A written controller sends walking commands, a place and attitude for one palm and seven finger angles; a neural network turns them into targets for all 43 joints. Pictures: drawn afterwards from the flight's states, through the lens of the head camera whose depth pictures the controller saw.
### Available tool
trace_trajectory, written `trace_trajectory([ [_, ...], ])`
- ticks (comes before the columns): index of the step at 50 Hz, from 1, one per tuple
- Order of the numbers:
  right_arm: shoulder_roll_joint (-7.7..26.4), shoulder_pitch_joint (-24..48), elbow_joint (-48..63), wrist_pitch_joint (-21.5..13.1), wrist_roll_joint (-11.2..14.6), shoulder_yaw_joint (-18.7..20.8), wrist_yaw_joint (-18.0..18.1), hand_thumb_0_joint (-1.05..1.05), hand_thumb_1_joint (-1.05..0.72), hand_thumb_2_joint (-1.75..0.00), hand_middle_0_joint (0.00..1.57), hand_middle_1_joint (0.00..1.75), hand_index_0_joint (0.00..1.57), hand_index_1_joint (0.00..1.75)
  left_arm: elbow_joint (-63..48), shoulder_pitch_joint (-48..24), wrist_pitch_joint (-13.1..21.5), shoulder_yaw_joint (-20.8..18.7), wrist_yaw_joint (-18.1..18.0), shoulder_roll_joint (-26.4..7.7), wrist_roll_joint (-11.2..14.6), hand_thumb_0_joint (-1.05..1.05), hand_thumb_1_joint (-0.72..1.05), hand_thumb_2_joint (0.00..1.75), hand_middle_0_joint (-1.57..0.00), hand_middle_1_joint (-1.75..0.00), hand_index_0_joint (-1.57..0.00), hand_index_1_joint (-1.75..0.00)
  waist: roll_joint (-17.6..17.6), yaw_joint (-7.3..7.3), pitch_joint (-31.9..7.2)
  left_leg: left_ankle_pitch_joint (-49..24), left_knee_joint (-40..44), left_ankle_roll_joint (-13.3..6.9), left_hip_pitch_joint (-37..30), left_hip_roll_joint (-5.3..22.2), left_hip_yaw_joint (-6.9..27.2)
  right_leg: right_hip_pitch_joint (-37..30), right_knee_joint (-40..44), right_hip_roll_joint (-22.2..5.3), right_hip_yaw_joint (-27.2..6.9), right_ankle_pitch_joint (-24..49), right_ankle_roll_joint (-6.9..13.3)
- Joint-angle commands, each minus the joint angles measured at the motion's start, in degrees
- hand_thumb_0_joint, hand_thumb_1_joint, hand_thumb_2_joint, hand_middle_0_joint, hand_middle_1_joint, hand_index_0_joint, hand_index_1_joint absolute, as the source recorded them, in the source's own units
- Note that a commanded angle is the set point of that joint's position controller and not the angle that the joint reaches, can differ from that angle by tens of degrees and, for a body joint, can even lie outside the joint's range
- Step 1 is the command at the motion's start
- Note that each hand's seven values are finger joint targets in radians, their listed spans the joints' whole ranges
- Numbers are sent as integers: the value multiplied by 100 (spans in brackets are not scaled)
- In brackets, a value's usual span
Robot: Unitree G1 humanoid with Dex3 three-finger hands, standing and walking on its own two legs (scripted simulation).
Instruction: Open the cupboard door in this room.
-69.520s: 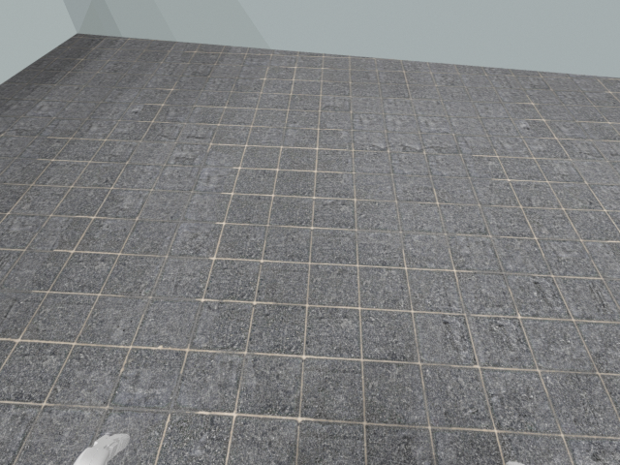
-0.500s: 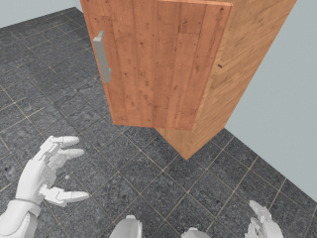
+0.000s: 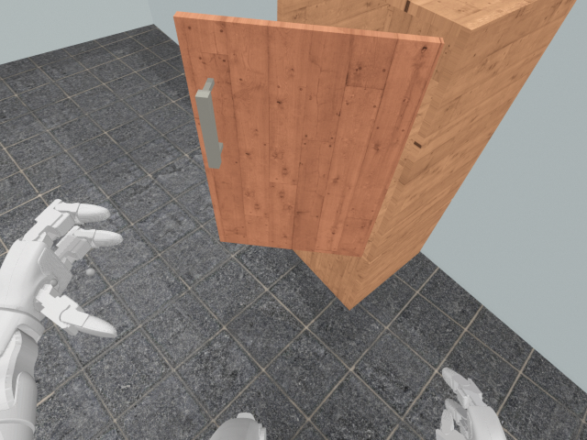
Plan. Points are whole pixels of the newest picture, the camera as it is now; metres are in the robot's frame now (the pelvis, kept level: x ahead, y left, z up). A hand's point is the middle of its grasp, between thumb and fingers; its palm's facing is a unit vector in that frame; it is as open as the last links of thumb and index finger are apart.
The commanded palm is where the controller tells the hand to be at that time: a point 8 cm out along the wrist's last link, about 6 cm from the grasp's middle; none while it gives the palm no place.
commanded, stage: raise the hand with hooked fingers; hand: left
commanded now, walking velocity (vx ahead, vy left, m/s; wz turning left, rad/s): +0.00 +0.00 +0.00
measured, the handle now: (212, 125) +0.60 +0.19 +0.06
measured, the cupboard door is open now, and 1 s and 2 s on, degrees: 45 45 45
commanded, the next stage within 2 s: move the hooked fingers beside the handle in 0.52 s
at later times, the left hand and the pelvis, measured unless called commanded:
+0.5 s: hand (113, 270) +0.29 +0.25 +0.08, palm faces -0.02 -1.00 -0.06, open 14.0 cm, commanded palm +0.27 +0.30 +0.08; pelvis +0.00 -0.02 +0.00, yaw -1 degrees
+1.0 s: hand (138, 222) +0.36 +0.24 +0.08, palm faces -0.05 -1.00 -0.02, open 14.0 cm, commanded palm +0.34 +0.30 +0.08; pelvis +0.00 -0.03 +0.00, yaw -1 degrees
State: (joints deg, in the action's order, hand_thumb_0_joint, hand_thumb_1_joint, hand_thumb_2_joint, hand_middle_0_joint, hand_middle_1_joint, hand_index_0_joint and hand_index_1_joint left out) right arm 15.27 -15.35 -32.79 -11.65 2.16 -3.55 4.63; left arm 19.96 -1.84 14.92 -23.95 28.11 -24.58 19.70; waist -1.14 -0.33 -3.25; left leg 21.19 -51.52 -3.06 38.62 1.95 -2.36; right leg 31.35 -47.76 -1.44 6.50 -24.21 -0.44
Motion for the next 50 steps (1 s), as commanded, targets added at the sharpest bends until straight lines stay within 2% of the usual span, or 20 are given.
trace_trajectory([
  [1,993,96,799,-277,86,458,135,0,-90,-90,20,30,20,30,-683,-1261,33,-470,282,-1512,123,0,-50,30,-30,-120,-30,-120,-688,63,-1405,-940,1135,232,-1737,-59,642,156,690,340,-156,820,228],
  [4,984,57,885,-302,76,473,96,0,-90,-90,20,30,20,30,-650,-1026,-18,-352,393,-1329,208,0,-50,30,-30,-120,-30,-120,-327,29,-1439,-1160,1111,203,-1713,-71,637,23,713,378,-145,989,241],
  [7,997,29,885,-321,54,523,35,0,-90,-90,20,30,20,30,-914,-979,191,-558,319,-1476,261,0,-50,30,-30,-120,-30,-120,-442,-13,-1631,-1397,1064,212,-1850,-75,599,35,676,369,-158,1155,220],
  [9,1003,-24,852,-315,15,525,3,0,-90,-90,20,30,20,30,-910,-988,313,-763,207,-1639,294,0,-50,30,-30,-120,-30,-120,-313,-30,-1564,-1515,1016,213,-1779,-88,571,-29,658,386,-172,1281,236],
  [14,982,-21,828,-232,32,530,4,0,-90,-90,20,30,20,30,-739,-1145,415,-734,115,-1595,216,0,-50,30,-30,-120,-30,-120,-460,35,-1326,-1097,1049,191,-1601,-100,488,52,700,354,-228,993,219],
  [16,962,-20,847,-222,53,534,17,0,-90,-90,20,30,20,30,-820,-1139,415,-641,149,-1526,192,0,-50,30,-30,-120,-30,-120,-548,62,-1522,-1141,1017,168,-1675,-112,431,-1,727,334,-271,1078,191],
  [20,948,15,849,-223,66,522,33,0,-90,-90,20,30,20,30,-930,-1172,455,-557,229,-1506,212,0,-50,30,-30,-120,-30,-120,-545,96,-1565,-1155,973,139,-1695,-118,405,-69,764,349,-324,1141,190],
  [23,934,48,824,-220,71,507,47,0,-90,-90,20,30,20,30,-844,-1165,483,-600,214,-1518,236,0,-50,30,-30,-120,-30,-120,-554,85,-1421,-1082,987,149,-1615,-122,423,-25,776,341,-314,1086,187],
  [24,960,18,809,-204,54,497,55,0,-90,-90,20,30,20,30,-718,-1201,469,-658,211,-1598,242,0,-50,30,-30,-120,-30,-120,-337,98,-1313,-1013,983,143,-1513,-118,437,-35,789,361,-319,1022,194],
  [29,938,82,813,-183,79,487,80,0,-90,-90,20,30,20,30,-556,-1269,439,-578,251,-1492,276,0,-50,30,-30,-120,-30,-120,-354,82,-1269,-888,968,128,-1442,-150,371,-80,860,319,-410,955,172],
  [31,926,89,837,-169,88,487,80,0,-90,-90,20,30,20,30,-461,-1214,412,-554,286,-1452,281,0,-50,30,-30,-120,-30,-120,-187,107,-1321,-855,938,113,-1369,-166,326,-104,903,300,-464,968,127],
  [34,988,7,643,-114,77,460,147,0,-90,-90,20,30,20,30,-22,-2192,469,-679,280,-1830,211,0,-50,30,-30,-120,-30,-120,7,283,-1010,-623,801,116,-1056,-144,325,43,949,280,-623,661,104],
  [36,990,-2,582,-93,88,442,176,0,-90,-90,20,30,20,30,287,-2633,546,-680,309,-1933,124,0,-50,30,-30,-120,-30,-120,-229,327,-994,-462,788,121,-1005,-148,328,156,946,258,-654,434,116],
  [37,982,-4,564,-100,83,436,190,0,-90,-90,20,30,20,30,346,-2914,596,-560,339,-1861,106,0,-50,30,-30,-120,-30,-120,-191,370,-1110,-416,759,106,-1024,-155,329,174,937,247,-687,366,100],
  [38,990,-18,523,-110,90,440,202,0,-90,-90,20,30,20,30,465,-3001,640,-567,359,-1945,58,0,-50,30,-30,-120,-30,-120,-414,335,-1188,-402,753,113,-1058,-147,340,189,923,236,-699,313,126],
  [39,985,-45,520,-106,76,430,203,0,-90,-90,20,30,20,30,432,-3285,684,-489,395,-1917,87,0,-50,30,-30,-120,-30,-120,-341,369,-1301,-487,684,98,-1071,-148,337,127,885,242,-747,412,129],
  [41,998,-99,442,-98,84,442,209,0,-90,-90,20,30,20,30,640,-3473,723,-479,458,-2031,4,0,-50,30,-30,-120,-30,-120,-567,359,-1626,-648,657,94,-1196,-147,345,84,811,238,-712,631,138],
  [44,1030,-236,404,-56,65,469,188,0,-90,-90,20,30,20,30,1026,-3365,673,-652,525,-2213,6,0,-50,30,-30,-120,-30,-120,-381,250,-1921,-982,576,77,-1179,-145,355,-84,684,263,-684,1056,149],
  [49,1085,-359,464,120,79,480,122,0,-90,-90,20,30,20,30,1800,-3395,447,-906,533,-2535,-29,0,-50,30,-30,-120,-30,-120,-70,196,-1702,-1064,527,76,-690,-140,266,-207,633,238,-736,1308,104],
  [50,1091,-387,503,154,78,489,105,0,-90,-90,20,30,20,30,1821,-3418,448,-945,522,-2611,-83,0,-50,30,-30,-120,-30,-120,-172,164,-1748,-1093,556,83,-697,-136,267,-178,589,248,-691,1369,108],
])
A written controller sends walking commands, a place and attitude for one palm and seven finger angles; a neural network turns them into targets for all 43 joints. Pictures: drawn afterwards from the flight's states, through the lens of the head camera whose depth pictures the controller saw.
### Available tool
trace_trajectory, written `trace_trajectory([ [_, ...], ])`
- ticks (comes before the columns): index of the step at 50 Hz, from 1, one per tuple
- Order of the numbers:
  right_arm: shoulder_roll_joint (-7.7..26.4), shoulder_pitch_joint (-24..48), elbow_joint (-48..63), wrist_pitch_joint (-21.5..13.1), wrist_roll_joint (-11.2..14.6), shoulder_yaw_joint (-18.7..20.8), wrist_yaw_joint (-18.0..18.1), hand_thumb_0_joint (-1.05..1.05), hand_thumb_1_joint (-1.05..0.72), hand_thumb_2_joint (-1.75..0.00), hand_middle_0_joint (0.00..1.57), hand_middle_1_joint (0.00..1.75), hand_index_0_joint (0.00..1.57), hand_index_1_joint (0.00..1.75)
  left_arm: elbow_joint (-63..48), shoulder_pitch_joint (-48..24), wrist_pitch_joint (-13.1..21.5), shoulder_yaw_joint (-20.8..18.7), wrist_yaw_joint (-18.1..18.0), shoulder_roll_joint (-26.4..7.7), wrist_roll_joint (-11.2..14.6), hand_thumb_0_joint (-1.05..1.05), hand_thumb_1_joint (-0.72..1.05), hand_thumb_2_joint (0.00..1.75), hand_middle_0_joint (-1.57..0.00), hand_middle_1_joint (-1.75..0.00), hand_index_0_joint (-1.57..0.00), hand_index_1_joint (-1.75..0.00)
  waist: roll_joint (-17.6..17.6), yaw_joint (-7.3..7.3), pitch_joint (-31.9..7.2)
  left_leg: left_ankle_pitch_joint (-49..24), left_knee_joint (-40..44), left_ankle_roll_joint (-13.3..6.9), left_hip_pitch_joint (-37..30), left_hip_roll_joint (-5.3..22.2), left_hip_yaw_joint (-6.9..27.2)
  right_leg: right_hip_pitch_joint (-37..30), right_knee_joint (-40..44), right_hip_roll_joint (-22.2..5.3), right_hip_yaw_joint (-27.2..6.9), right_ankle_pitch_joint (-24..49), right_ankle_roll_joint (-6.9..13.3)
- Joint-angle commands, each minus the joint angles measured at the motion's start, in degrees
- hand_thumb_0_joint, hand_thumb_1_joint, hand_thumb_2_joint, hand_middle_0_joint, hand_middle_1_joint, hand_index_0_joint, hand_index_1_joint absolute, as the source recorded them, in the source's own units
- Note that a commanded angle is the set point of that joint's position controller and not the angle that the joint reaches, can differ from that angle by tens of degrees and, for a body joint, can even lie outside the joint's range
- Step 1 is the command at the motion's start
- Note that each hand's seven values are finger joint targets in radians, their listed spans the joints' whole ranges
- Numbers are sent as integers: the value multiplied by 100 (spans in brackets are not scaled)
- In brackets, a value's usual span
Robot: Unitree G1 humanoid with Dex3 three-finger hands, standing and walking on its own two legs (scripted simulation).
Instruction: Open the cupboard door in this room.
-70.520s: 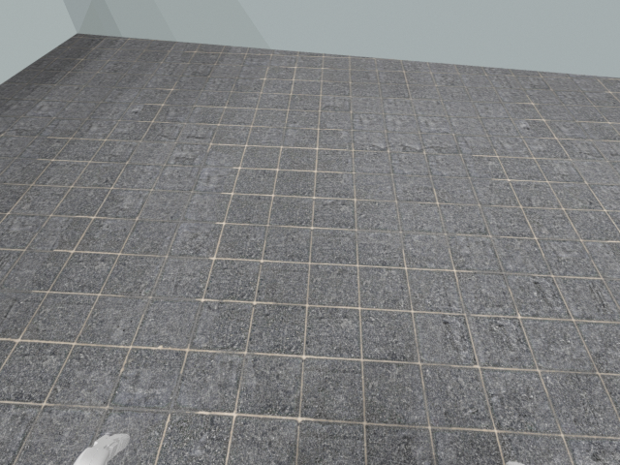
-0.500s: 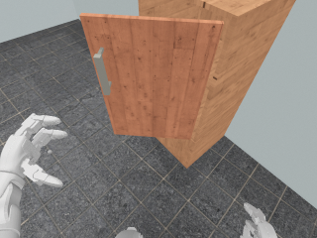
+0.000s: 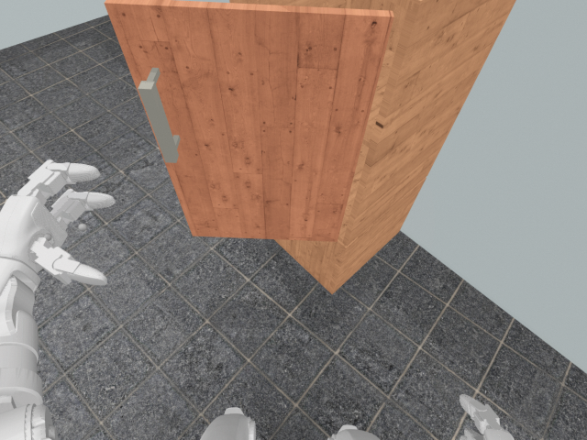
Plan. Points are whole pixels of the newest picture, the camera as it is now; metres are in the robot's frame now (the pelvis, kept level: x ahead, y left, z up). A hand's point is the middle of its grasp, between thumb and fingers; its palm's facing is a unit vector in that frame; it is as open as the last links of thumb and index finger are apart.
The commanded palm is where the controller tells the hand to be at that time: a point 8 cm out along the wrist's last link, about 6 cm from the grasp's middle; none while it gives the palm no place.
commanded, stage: move the hooked fingers beside the handle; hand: left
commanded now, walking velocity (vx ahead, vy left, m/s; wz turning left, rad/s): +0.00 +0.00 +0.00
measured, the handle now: (163, 118) +0.60 +0.24 +0.06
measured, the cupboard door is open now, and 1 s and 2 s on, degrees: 45 45 45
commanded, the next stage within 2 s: none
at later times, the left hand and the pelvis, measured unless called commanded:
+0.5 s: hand (93, 189) +0.43 +0.29 +0.08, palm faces -0.02 -1.00 -0.02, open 14.0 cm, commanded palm +0.41 +0.34 +0.07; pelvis +0.01 +0.03 -0.01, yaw -1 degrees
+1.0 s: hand (117, 149) +0.50 +0.28 +0.08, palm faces -0.02 -1.00 -0.03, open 14.0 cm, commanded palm +0.49 +0.33 +0.07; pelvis +0.00 +0.03 -0.02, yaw -2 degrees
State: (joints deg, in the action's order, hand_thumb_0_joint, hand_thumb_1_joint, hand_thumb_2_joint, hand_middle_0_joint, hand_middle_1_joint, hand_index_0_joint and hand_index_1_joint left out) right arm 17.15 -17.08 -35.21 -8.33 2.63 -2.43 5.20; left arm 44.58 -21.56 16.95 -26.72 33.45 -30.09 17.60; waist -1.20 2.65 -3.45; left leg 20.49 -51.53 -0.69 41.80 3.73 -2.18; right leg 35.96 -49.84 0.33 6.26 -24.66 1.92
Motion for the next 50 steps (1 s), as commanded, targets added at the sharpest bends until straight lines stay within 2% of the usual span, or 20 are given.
trace_trajectory([
  [1,895,-233,773,-155,24,389,26,0,-90,-90,20,30,20,30,-636,-1509,264,-649,-38,-2027,111,0,-50,30,-30,-120,-30,-120,-180,-115,-1725,-1033,558,-159,-1030,-320,232,-596,787,81,-649,1436,-138],
  [4,924,-375,743,-64,1,418,1,0,-90,-90,20,30,20,30,-570,-1880,434,-709,-77,-2189,49,0,-50,30,-30,-120,-30,-120,-95,-13,-1775,-1089,464,-180,-987,-300,220,-519,714,121,-656,1496,-134],
  [9,915,-552,664,41,-26,476,-27,0,-90,-90,20,30,20,30,-763,-2384,730,-505,15,-1990,24,0,-50,30,-30,-120,-30,-120,-680,81,-2298,-1500,373,-184,-1576,-286,265,-229,553,197,-538,1771,-71],
  [10,955,-616,605,79,-27,490,-27,0,-90,-90,20,30,20,30,-666,-2383,735,-617,32,-2142,2,0,-50,30,-30,-120,-30,-120,-644,66,-2429,-1534,397,-164,-1678,-256,326,-165,545,205,-495,1727,-71],
  [12,943,-620,595,124,-22,503,-28,0,-90,-90,20,30,20,30,-580,-2423,692,-402,56,-1879,-7,0,-50,30,-30,-120,-30,-120,-630,119,-2353,-1496,431,-164,-1785,-246,369,42,572,202,-429,1596,-72],
  [16,972,-676,536,232,-27,476,-25,0,-90,-90,20,30,20,30,-130,-2691,511,-457,-21,-2025,-75,0,-50,30,-30,-120,-30,-120,-530,149,-2077,-1399,463,-164,-1571,-243,384,150,594,193,-398,1525,-79],
  [17,994,-720,535,262,-39,478,-20,0,-90,-90,20,30,20,30,-14,-2769,483,-572,-81,-2176,-125,0,-50,30,-30,-120,-30,-120,-354,146,-2050,-1359,468,-166,-1493,-229,418,173,571,193,-366,1463,-81],
  [18,981,-712,526,283,-41,476,-21,0,-90,-90,20,30,20,30,84,-2918,482,-478,-120,-2132,-193,0,-50,30,-30,-120,-30,-120,-483,190,-1956,-1307,464,-162,-1485,-228,408,288,577,185,-369,1386,-86],
  [21,990,-811,524,341,-90,474,-55,0,-90,-90,20,30,20,30,15,-3330,641,-441,-269,-2189,-339,0,-50,30,-30,-120,-30,-120,-657,209,-2225,-1510,433,-120,-1819,-184,525,508,473,216,-317,1314,-52],
  [23,976,-824,521,377,-106,478,-87,0,-90,-90,20,30,20,30,-88,-3510,766,-276,-344,-2030,-404,0,-50,30,-30,-120,-30,-120,-907,245,-2377,-1607,417,-73,-2098,-145,601,732,440,216,-294,1202,-39],
  [25,994,-899,479,423,-132,482,-104,0,-90,-90,20,30,20,30,19,-3611,827,-269,-384,-1988,-423,0,-50,30,-30,-120,-30,-120,-902,268,-2549,-1891,389,-23,-2352,-82,711,894,384,249,-246,1200,-27],
  [28,1025,-906,393,513,-119,469,-88,0,-90,-90,20,30,20,30,541,-4054,719,-41,-425,-1827,-489,0,-50,30,-30,-120,-30,-120,-667,455,-2118,-1182,446,-55,-1984,-78,737,1141,438,220,-232,830,-60],
  [30,1071,-985,348,565,-123,446,-79,0,-90,-90,20,30,20,30,839,-4300,634,-100,-454,-1985,-547,0,-50,30,-30,-120,-30,-120,-599,480,-2109,-1190,415,-66,-1874,-84,738,1158,405,220,-227,850,-54],
  [32,1099,-1050,392,623,-145,451,-78,0,-90,-90,20,30,20,30,968,-4190,580,-318,-521,-2305,-639,0,-50,30,-30,-120,-30,-120,-598,390,-2315,-1244,368,-70,-1803,-98,711,1052,383,203,-259,892,-61],
  [37,1068,-1155,365,724,-212,442,-136,0,-90,-90,20,30,20,30,621,-4678,854,-392,-714,-2496,-774,0,-50,30,-30,-120,-30,-120,-978,402,-2800,-1738,224,-13,-2189,-53,800,1172,261,242,-257,1057,-43],
  [38,1071,-1166,346,752,-206,445,-144,0,-90,-90,20,30,20,30,632,-4771,888,-372,-732,-2493,-778,0,-50,30,-30,-120,-30,-120,-1035,449,-2765,-1700,225,-5,-2219,-35,810,1252,265,250,-251,1021,-46],
  [41,1111,-1249,288,848,-189,413,-125,0,-90,-90,20,30,20,30,1196,-4861,793,-453,-699,-2647,-779,0,-50,30,-30,-120,-30,-120,-689,547,-2525,-1465,171,-71,-1742,-61,725,1142,301,278,-285,1007,-81],
  [43,1125,-1320,240,889,-179,404,-109,0,-90,-90,20,30,20,30,1408,-5112,664,-277,-660,-2610,-868,0,-50,30,-30,-120,-30,-120,-715,669,-2384,-1306,141,-108,-1560,-74,699,1238,314,262,-303,956,-98],
  [46,1135,-1430,233,954,-212,414,-111,0,-90,-90,20,30,20,30,1307,-5129,654,-315,-626,-2760,-951,0,-50,30,-30,-120,-30,-120,-1051,619,-2695,-1692,58,-81,-1844,-59,701,1300,271,279,-304,1140,-76],
  [50,1155,-1521,209,1040,-215,379,-107,0,-90,-90,20,30,20,30,1489,-5417,666,-378,-593,-2939,-926,0,-50,30,-30,-120,-30,-120,-835,743,-2639,-1679,-29,-117,-1609,-41,698,1284,250,316,-318,1187,-98],
])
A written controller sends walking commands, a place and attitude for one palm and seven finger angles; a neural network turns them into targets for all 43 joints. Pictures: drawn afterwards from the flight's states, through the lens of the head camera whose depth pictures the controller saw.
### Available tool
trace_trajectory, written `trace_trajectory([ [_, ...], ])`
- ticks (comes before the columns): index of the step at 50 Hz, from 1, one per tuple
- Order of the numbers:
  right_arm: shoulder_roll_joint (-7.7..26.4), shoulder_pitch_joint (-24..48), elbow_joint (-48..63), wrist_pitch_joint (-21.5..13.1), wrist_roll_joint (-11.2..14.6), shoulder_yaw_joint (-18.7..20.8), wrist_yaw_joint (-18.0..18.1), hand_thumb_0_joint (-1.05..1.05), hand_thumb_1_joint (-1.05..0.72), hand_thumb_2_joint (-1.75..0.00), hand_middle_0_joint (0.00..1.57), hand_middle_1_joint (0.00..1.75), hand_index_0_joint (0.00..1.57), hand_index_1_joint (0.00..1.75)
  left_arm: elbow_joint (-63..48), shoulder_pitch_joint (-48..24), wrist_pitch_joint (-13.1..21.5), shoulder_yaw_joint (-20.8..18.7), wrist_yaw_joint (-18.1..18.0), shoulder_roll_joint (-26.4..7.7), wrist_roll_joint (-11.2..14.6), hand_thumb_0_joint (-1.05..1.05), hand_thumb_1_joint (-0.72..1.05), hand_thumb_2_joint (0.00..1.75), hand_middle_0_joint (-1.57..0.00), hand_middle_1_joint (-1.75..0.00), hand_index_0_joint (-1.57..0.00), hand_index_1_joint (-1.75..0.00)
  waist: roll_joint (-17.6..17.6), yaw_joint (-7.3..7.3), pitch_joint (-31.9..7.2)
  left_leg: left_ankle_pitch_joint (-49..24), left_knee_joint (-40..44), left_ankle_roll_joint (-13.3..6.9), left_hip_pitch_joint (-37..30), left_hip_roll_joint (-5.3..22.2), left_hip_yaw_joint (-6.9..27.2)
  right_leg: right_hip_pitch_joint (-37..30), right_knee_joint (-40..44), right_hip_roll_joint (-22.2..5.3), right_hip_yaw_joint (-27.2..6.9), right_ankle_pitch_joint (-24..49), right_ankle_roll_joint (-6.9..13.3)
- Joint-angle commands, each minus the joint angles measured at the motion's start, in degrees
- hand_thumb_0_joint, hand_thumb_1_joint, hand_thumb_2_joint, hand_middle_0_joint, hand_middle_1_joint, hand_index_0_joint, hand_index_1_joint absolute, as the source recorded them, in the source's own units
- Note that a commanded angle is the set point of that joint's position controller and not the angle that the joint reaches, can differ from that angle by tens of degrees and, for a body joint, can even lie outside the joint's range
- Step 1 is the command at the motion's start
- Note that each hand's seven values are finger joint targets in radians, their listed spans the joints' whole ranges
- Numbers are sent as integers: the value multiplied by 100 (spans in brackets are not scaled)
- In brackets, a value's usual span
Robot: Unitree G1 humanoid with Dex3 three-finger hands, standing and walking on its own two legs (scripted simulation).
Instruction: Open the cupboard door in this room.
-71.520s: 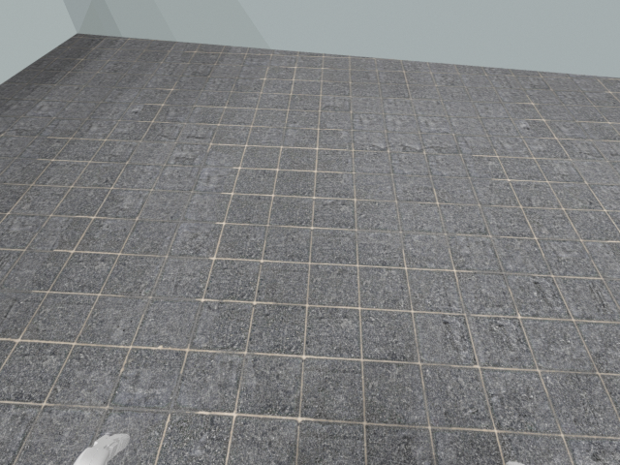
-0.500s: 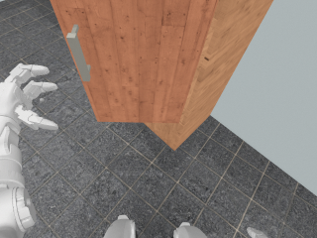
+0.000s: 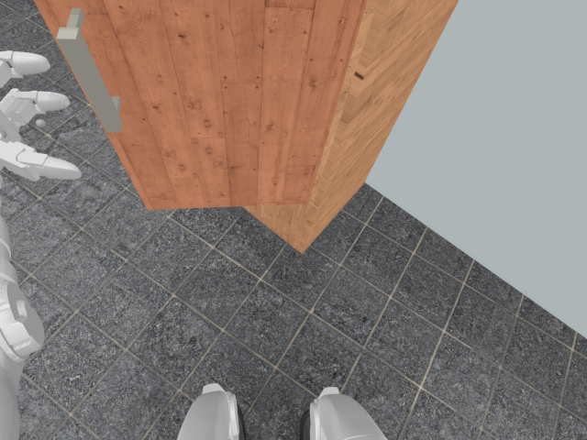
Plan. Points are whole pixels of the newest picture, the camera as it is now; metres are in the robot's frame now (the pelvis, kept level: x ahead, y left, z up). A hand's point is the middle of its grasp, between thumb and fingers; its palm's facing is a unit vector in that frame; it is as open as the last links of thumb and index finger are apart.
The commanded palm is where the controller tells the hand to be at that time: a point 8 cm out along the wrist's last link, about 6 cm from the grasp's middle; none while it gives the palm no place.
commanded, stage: move the hooked fingers beside the handle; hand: left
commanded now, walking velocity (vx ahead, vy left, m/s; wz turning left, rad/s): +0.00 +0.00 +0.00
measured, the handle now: (96, 76) +0.59 +0.23 +0.08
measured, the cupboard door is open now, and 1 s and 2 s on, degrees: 45 45 45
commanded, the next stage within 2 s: slide the fingers in behind the handle in 1.02 s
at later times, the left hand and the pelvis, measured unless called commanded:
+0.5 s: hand (44, 109) +0.52 +0.28 +0.09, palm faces +0.02 -1.00 -0.02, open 14.0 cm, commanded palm +0.51 +0.32 +0.08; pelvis +0.01 +0.00 -0.01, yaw -1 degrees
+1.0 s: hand (37, 106) +0.53 +0.29 +0.09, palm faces +0.04 -1.00 -0.01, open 14.0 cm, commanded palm +0.52 +0.32 +0.08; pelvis +0.01 +0.01 -0.01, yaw -1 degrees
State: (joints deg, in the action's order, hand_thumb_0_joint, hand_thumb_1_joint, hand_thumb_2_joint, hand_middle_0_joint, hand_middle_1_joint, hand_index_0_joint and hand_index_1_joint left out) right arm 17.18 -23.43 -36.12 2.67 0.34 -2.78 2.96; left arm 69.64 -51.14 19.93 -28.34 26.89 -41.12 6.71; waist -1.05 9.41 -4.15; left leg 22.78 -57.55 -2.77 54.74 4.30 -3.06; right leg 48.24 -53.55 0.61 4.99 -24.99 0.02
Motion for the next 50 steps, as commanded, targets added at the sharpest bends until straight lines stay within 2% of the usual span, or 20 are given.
trace_trajectory([
  [1,1167,-911,307,-50,11,428,121,0,-90,-90,20,30,20,30,-982,-2456,354,-348,59,-1999,166,0,-50,30,-30,-120,-30,-120,-817,49,-2613,-1890,540,73,-2796,-109,755,-53,635,286,-220,1262,85],
  [7,1177,-1028,318,30,25,339,141,0,-90,-90,20,30,20,30,-633,-2876,197,-397,37,-2520,-89,0,-50,30,-30,-120,-30,-120,-925,186,-2493,-1729,373,19,-2288,-122,668,-57,595,300,-297,1272,45],
  [9,1160,-1071,317,34,6,318,140,0,-90,-90,20,30,20,30,-793,-3200,228,-326,26,-2498,-102,0,-50,30,-30,-120,-30,-120,-1194,222,-2675,-1878,288,24,-2450,-119,690,68,531,310,-289,1321,63],
  [11,1208,-1134,304,62,-14,324,144,0,-90,-90,20,30,20,30,-725,-3133,221,-529,42,-2836,-160,0,-50,30,-30,-120,-30,-120,-1238,205,-2905,-2056,227,43,-2540,-84,718,29,509,324,-283,1432,65],
  [14,1177,-1178,347,91,-23,328,101,0,-90,-90,20,30,20,30,-703,-2762,174,-445,181,-2580,-61,0,-50,30,-30,-120,-30,-120,-1324,134,-3151,-2422,194,50,-2699,-100,708,-65,446,346,-255,1744,79],
  [15,1186,-1182,363,114,-17,333,93,0,-90,-90,20,30,20,30,-589,-2513,105,-510,222,-2635,-70,0,-50,30,-30,-120,-30,-120,-1206,76,-3130,-2422,209,59,-2650,-84,701,-99,452,353,-238,1750,67],
  [17,1179,-1167,384,162,8,324,88,0,-90,-90,20,30,20,30,-477,-2534,-35,-348,286,-2452,-40,0,-50,30,-30,-120,-30,-120,-989,180,-2869,-2230,206,17,-2404,-94,651,-84,510,350,-247,1728,19],
  [18,1187,-1162,401,176,12,326,90,0,-90,-90,20,30,20,30,-550,-2582,-63,-425,295,-2596,-59,0,-50,30,-30,-120,-30,-120,-1054,145,-2815,-2150,221,16,-2321,-100,643,-109,504,350,-242,1683,22],
  [20,1191,-1204,400,191,-7,360,79,0,-90,-90,20,30,20,30,-932,-2698,21,-431,298,-2518,7,0,-50,30,-30,-120,-30,-120,-1221,130,-3124,-2475,213,34,-2731,-87,691,-38,481,363,-220,1835,42],
  [24,1167,-1197,339,171,-43,385,51,0,-90,-90,20,30,20,30,-1344,-2979,269,-619,159,-2620,67,0,-50,30,-30,-120,-30,-120,-1242,162,-3180,-2572,158,34,-2874,-66,734,27,446,399,-210,1820,70],
  [27,1161,-1167,286,176,-38,381,21,0,-90,-90,20,30,20,30,-1202,-2975,290,-500,89,-2467,18,0,-50,30,-30,-120,-30,-120,-1463,182,-3034,-2450,220,79,-3020,-57,786,234,503,399,-184,1576,78],
  [30,1164,-1169,289,204,-27,374,31,0,-90,-90,20,30,20,30,-967,-2699,177,-454,72,-2415,-36,0,-50,30,-30,-120,-30,-120,-1347,164,-2968,-2631,245,88,-3060,-50,795,212,503,391,-158,1694,82],
  [33,1133,-1135,307,226,-27,355,4,0,-90,-90,20,30,20,30,-861,-2740,38,-38,83,-1938,-68,0,-50,30,-30,-120,-30,-120,-1403,241,-2677,-2385,306,93,-3041,-55,827,451,562,380,-114,1445,76],
  [34,1135,-1139,345,231,-22,350,11,0,-90,-90,20,30,20,30,-814,-2601,45,-144,90,-1983,-28,0,-50,30,-30,-120,-30,-120,-1323,179,-2713,-2473,307,98,-3081,-57,839,408,533,397,-86,1469,104],
  [37,1179,-1118,370,226,-23,348,41,0,-90,-90,20,30,20,30,-744,-2730,58,-277,67,-2212,-5,0,-50,30,-30,-120,-30,-120,-1014,264,-2619,-2209,286,56,-2745,-64,801,302,548,380,-136,1441,69],
  [40,1176,-1080,349,195,-37,333,50,0,-90,-90,20,30,20,30,-939,-3059,233,-300,23,-2303,-11,0,-50,30,-30,-120,-30,-120,-1181,282,-2764,-2218,242,74,-2811,-59,823,351,476,375,-149,1408,80],
  [42,1201,-1086,349,160,-43,338,59,0,-90,-90,20,30,20,30,-927,-3016,295,-486,-11,-2580,-56,0,-50,30,-30,-120,-30,-120,-1208,238,-2855,-2203,204,76,-2731,-59,819,277,448,374,-178,1396,86],
  [45,1180,-1098,320,171,-51,335,29,0,-90,-90,20,30,20,30,-1022,-3069,347,-394,10,-2465,-79,0,-50,30,-30,-120,-30,-120,-1541,199,-3075,-2449,184,133,-3111,-34,897,470,395,379,-133,1404,104],
  [47,1207,-1090,310,190,-34,322,49,0,-90,-90,20,30,20,30,-733,-2935,232,-367,60,-2462,-84,0,-50,30,-30,-120,-30,-120,-1236,253,-2834,-2200,192,106,-2829,-36,892,459,426,379,-121,1300,86],
  [50,1204,-1093,325,203,-15,295,74,0,-90,-90,20,30,20,30,-635,-3023,111,-275,137,-2411,-77,0,-50,30,-30,-120,-30,-120,-1392,271,-2849,-2159,181,98,-2805,-50,882,535,410,370,-117,1286,85],
])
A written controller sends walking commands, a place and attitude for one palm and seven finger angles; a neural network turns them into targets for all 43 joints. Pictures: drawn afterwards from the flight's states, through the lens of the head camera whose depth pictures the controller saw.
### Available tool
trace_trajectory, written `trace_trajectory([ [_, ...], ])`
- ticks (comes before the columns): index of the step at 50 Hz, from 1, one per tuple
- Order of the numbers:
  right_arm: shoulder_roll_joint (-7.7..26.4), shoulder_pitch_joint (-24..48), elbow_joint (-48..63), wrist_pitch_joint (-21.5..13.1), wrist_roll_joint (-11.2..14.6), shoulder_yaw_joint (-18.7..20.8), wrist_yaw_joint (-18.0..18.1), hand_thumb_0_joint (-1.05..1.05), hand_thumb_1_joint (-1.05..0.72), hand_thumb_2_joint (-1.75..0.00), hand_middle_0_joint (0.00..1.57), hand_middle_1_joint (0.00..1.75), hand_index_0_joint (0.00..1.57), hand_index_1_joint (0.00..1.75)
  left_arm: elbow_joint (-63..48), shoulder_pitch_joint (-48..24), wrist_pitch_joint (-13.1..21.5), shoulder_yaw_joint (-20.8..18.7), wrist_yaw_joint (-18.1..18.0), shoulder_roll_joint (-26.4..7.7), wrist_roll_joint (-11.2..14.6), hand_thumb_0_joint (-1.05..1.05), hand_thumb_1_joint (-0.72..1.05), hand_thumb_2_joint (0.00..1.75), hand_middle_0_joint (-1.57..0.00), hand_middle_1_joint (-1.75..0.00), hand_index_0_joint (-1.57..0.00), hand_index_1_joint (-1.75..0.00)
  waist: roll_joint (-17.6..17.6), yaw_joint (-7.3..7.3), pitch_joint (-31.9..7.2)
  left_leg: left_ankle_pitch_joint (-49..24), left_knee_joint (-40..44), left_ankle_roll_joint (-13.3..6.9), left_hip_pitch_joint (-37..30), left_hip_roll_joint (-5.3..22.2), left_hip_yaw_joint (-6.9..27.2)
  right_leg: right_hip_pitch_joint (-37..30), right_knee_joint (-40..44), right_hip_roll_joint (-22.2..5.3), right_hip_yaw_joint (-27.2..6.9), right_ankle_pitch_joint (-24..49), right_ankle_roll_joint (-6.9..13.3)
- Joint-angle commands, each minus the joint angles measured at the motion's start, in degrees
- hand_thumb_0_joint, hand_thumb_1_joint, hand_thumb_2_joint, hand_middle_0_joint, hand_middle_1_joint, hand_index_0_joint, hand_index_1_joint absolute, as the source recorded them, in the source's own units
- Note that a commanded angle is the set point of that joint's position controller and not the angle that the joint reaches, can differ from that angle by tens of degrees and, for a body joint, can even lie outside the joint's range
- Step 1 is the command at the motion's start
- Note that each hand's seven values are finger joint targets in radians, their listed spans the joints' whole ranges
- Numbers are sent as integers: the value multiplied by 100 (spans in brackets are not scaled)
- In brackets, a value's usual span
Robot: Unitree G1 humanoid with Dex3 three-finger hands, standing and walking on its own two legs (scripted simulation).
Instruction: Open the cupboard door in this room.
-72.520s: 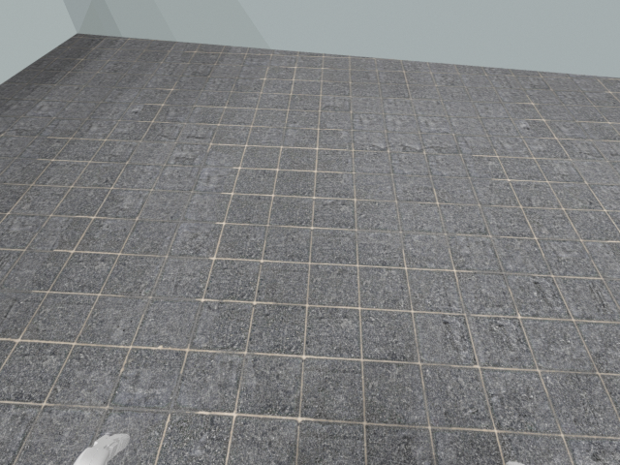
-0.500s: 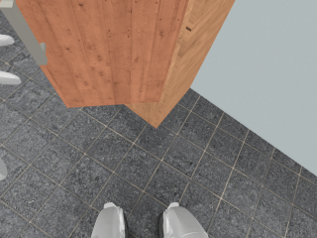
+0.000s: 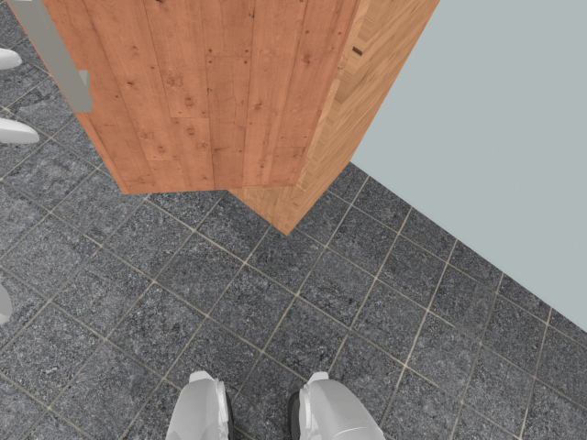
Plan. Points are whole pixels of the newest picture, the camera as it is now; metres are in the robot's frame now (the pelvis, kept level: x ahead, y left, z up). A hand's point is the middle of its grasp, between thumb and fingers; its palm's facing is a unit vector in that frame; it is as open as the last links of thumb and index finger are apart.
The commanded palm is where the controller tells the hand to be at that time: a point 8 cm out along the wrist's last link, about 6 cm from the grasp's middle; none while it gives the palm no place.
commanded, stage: move the hooked fingers beside the handle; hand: left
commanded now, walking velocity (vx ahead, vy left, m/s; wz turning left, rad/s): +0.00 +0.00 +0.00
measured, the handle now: (59, 46) +0.58 +0.24 +0.09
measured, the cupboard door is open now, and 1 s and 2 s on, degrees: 45 45 45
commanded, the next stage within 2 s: slide the fingers in behind the handle in 0.02 s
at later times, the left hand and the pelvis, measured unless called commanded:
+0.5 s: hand (14, 87) +0.52 +0.27 +0.09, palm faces +0.04 -1.00 +0.00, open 14.0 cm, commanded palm +0.50 +0.30 +0.09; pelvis +0.00 +0.00 +0.00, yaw +0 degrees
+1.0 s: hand (55, 86) +0.52 +0.23 +0.09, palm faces +0.04 -1.00 +0.00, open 14.0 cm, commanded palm +0.50 +0.27 +0.09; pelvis +0.00 -0.01 +0.00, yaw +0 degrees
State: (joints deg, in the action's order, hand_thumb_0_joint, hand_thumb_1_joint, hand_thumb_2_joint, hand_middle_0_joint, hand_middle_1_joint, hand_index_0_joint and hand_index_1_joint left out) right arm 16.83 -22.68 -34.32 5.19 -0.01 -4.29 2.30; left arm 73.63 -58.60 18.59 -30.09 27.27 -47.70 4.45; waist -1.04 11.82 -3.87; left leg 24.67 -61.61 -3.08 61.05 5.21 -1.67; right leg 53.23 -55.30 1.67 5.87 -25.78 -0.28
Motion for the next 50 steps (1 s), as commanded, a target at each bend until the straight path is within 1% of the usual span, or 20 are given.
trace_trajectory([
  [1,1244,-1184,129,-51,12,442,142,0,-90,-90,20,30,20,30,-1045,-2303,224,-105,110,-1788,147,0,-50,30,-30,-120,-30,-120,-1405,40,-2849,-2372,572,127,-3422,-136,750,58,584,267,-199,1378,119],
  [3,1256,-1206,151,-50,3,445,156,0,-90,-90,20,30,20,30,-1112,-2215,216,-199,127,-1908,147,0,-50,30,-30,-120,-30,-120,-1284,13,-2919,-2397,542,112,-3322,-137,732,-50,571,268,-211,1436,110],
  [6,1253,-1241,101,-58,-20,456,148,0,-90,-90,20,30,20,30,-1381,-2425,340,-254,118,-1993,164,0,-50,30,-30,-120,-30,-120,-1515,13,-3142,-2648,516,150,-3614,-106,812,80,510,281,-176,1472,130],
  [7,1234,-1254,97,-54,-32,471,123,0,-90,-90,20,30,20,30,-1567,-2467,386,-132,124,-1797,183,0,-50,30,-30,-120,-30,-120,-1703,1,-3282,-2778,512,179,-3838,-104,841,160,503,280,-169,1477,137],
  [10,1227,-1281,45,-41,-45,504,86,0,-90,-90,20,30,20,30,-1562,-2307,389,-50,128,-1495,279,0,-50,30,-30,-120,-30,-120,-1651,23,-3304,-2989,527,219,-4119,-60,926,341,528,298,-116,1459,142],
  [15,1205,-1267,88,-18,-32,521,42,0,-90,-90,20,30,20,30,-1495,-2008,177,5,33,-1248,312,0,-50,30,-30,-120,-30,-120,-1561,-61,-3117,-2834,643,204,-3980,-96,873,204,602,294,-89,1431,141],
  [18,1185,-1262,130,-12,-36,511,26,0,-90,-90,20,30,20,30,-1469,-2002,134,2,-154,-1246,241,0,-50,30,-30,-120,-30,-120,-1231,-37,-2864,-2464,706,155,-3639,-121,820,42,645,295,-99,1349,119],
  [20,1190,-1243,149,-22,-42,497,30,0,-90,-90,20,30,20,30,-1468,-2085,220,-118,-287,-1413,200,0,-50,30,-30,-120,-30,-120,-1234,-42,-2752,-2393,724,157,-3573,-122,807,36,644,292,-124,1318,133],
  [21,1157,-1218,144,-40,-41,495,13,0,-90,-90,20,30,20,30,-1543,-2218,270,62,-321,-1177,204,0,-50,30,-30,-120,-30,-120,-1259,24,-2741,-2365,705,150,-3573,-136,793,57,642,295,-137,1328,127],
  [22,1168,-1237,133,-51,-62,510,11,0,-90,-90,20,30,20,30,-1656,-2227,351,-85,-372,-1335,186,0,-50,30,-30,-120,-30,-120,-1270,-41,-2852,-2378,712,164,-3633,-123,806,-15,628,296,-141,1321,139],
  [25,1135,-1192,120,-63,-83,539,-26,0,-90,-90,20,30,20,30,-1961,-2210,571,23,-436,-1111,185,0,-50,30,-30,-120,-30,-120,-1684,-95,-3184,-2762,706,248,-4140,-97,872,114,591,294,-133,1384,168],
  [26,1113,-1184,104,-66,-78,543,-50,0,-90,-90,20,30,20,30,-1832,-2139,563,158,-431,-854,215,0,-50,30,-30,-120,-30,-120,-1568,-48,-3095,-2698,707,251,-4125,-98,888,164,598,306,-108,1352,164],
  [27,1135,-1176,89,-60,-78,551,-47,0,-90,-90,20,30,20,30,-1688,-2035,541,69,-430,-917,236,0,-50,30,-30,-120,-30,-120,-1380,-53,-2959,-2542,727,236,-3981,-91,876,118,615,304,-103,1310,158],
  [30,1121,-1142,118,-42,-29,541,-36,0,-90,-90,20,30,20,30,-1364,-1852,383,274,-386,-626,273,0,-50,30,-30,-120,-30,-120,-1220,-35,-2759,-2400,766,184,-3732,-142,776,-10,676,293,-126,1347,143],
  [31,1129,-1141,95,-35,-21,532,-25,0,-90,-90,20,30,20,30,-1255,-1972,304,387,-402,-533,263,0,-50,30,-30,-120,-30,-120,-1066,51,-2542,-2160,796,172,-3587,-136,787,67,699,282,-120,1235,128],
  [36,1124,-1156,78,-90,-40,526,7,0,-90,-90,20,30,20,30,-1409,-2401,387,350,-598,-658,181,0,-50,30,-30,-120,-30,-120,-1012,110,-2580,-1933,774,137,-3442,-154,789,77,668,255,-180,1136,126],
  [41,1087,-1162,36,-171,-87,550,-32,0,-90,-90,20,30,20,30,-1762,-2440,709,143,-727,-781,185,0,-50,30,-30,-120,-30,-120,-1297,-36,-3246,-2309,639,166,-3720,-170,769,-148,572,255,-231,1380,141],
  [44,1080,-1196,60,-141,-74,550,-57,0,-90,-90,20,30,20,30,-1594,-2019,629,10,-694,-859,212,0,-50,30,-30,-120,-30,-120,-1152,-129,-3285,-2545,609,130,-3534,-209,661,-533,556,274,-255,1736,136],
  [48,1060,-1109,124,-74,5,510,-44,0,-90,-90,20,30,20,30,-1272,-1959,310,262,-651,-713,154,0,-50,30,-30,-120,-30,-120,-857,-30,-2676,-1986,675,65,-2870,-247,504,-675,691,257,-311,1635,69],
  [50,1069,-1119,152,-81,0,522,-22,0,-90,-90,20,30,20,30,-1503,-2042,377,88,-688,-931,170,0,-50,30,-30,-120,-30,-120,-916,-94,-2851,-2062,675,68,-2912,-255,490,-824,671,257,-344,1747,77],
])
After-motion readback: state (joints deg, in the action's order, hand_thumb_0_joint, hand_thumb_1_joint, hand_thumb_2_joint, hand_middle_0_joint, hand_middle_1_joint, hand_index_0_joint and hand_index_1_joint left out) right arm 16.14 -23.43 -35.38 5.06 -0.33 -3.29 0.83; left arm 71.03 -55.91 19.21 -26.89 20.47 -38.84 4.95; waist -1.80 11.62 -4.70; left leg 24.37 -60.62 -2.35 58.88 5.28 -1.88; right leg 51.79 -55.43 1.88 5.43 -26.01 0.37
